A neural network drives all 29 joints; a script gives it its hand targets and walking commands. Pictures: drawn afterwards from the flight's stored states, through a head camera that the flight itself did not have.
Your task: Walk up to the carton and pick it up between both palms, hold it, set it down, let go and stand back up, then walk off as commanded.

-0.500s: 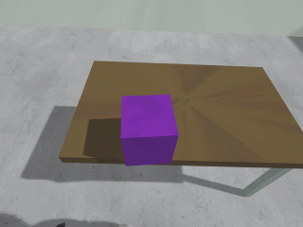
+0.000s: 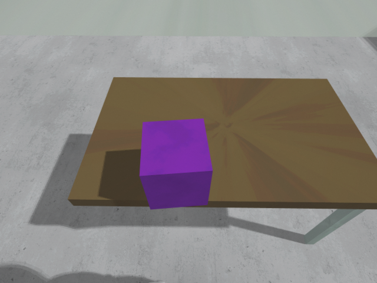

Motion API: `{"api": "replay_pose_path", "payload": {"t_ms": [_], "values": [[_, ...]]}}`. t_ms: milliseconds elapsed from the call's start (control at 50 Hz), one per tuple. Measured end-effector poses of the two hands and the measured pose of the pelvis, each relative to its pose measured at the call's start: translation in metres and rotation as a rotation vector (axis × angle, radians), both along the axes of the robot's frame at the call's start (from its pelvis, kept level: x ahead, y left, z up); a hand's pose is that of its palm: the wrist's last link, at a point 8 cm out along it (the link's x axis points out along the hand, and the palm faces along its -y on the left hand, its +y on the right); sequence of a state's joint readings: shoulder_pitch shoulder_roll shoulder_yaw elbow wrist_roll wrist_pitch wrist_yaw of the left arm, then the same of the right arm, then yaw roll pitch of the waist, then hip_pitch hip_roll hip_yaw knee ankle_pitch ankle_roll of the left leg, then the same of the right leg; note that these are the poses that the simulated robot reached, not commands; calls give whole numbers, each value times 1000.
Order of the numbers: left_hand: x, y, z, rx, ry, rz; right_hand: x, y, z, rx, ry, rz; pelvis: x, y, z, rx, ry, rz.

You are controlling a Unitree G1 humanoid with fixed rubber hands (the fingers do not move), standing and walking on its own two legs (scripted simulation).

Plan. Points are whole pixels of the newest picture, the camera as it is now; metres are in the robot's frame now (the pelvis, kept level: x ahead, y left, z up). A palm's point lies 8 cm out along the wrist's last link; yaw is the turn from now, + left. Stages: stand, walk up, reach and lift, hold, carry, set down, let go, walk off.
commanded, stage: walk up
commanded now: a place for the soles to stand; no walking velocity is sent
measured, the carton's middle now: (176, 165) +0.45 +0.07 -0.09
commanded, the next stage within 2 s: none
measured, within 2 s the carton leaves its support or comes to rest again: neither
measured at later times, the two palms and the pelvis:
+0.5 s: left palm out of the picture +0.01 +0.47 -0.13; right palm out of the picture +0.09 -0.15 -0.14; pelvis +0.00 +0.15 -0.03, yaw +4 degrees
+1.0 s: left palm out of the picture -0.04 +0.63 -0.19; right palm out of the picture +0.10 +0.04 -0.12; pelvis -0.04 +0.32 -0.04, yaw +10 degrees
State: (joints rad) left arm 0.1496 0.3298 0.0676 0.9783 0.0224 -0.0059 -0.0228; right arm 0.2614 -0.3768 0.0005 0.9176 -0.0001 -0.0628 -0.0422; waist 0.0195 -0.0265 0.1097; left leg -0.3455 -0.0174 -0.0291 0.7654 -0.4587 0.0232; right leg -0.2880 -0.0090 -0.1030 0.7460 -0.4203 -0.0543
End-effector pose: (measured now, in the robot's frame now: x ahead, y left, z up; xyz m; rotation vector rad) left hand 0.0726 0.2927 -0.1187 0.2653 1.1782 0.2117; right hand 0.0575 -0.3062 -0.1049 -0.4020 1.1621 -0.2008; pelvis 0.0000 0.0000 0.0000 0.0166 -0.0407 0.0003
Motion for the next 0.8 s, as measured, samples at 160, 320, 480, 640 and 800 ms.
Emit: {"api": "replay_pose_path", "payload": {"t_ms": [160, 320, 480, 640, 800], "values": [[-45, 43, 26, 167, 31, 50, 3, 26, -25, 81, 59, 3, 3, 22, -1, -30, -25, 0], [-84, 102, 31, 211, 94, 88, 9, 88, -45, 145, 64, 29, 4, 74, -10, -91, -35, 10], [-68, 167, -8, 117, 12, 110, 27, 153, -36, 79, 20, 98, 1, 147, -26, -105, -71, 68], [-42, 199, -5, -3, -22, 109, 33, 193, 27, -21, 12, 107, 1, 195, 7, -93, -46, 93], [-162, 263, -5, 97, 227, 245, 71, 247, 26, -68, -28, 201, -15, 246, 1, -69, -57, 115]]}}
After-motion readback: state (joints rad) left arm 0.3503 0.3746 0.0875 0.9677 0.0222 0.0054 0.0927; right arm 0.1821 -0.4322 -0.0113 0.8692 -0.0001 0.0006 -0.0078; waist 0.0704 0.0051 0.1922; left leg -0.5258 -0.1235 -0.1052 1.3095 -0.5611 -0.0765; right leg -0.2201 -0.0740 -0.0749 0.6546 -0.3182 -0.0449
